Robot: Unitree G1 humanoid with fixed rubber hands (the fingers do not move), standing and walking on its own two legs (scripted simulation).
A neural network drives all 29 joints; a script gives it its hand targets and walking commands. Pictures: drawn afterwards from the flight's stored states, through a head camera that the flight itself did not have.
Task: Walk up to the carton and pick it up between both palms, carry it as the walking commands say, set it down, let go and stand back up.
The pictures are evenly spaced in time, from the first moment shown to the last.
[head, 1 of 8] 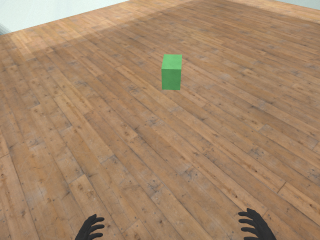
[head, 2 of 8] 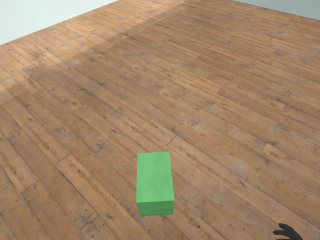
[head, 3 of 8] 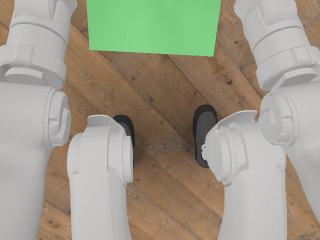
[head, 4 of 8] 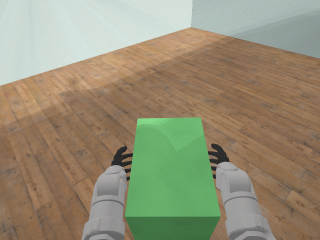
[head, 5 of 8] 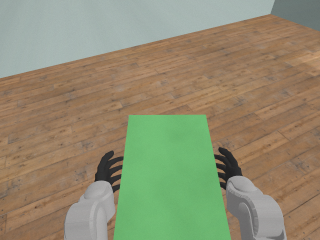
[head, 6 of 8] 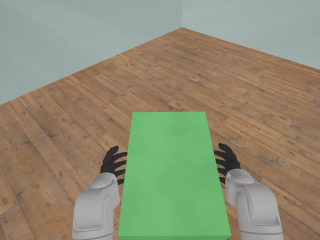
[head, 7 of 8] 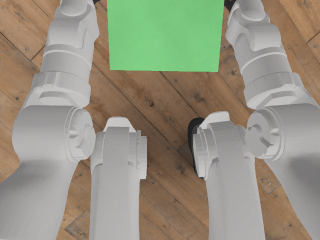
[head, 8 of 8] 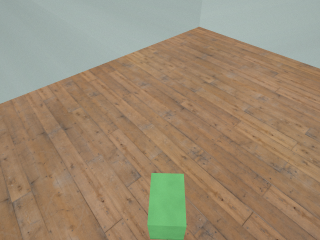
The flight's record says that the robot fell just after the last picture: no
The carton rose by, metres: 0.67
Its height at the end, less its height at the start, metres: +0.00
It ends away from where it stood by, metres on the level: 1.67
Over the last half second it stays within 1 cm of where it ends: yes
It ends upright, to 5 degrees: yes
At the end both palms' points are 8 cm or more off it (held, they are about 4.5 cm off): yes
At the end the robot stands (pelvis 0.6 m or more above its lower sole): yes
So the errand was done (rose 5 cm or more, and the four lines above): yes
